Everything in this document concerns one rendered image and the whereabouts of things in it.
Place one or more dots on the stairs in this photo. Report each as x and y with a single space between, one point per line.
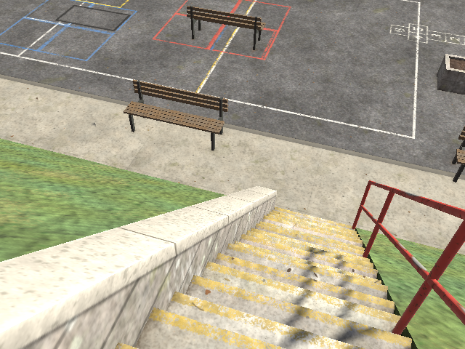
293 282

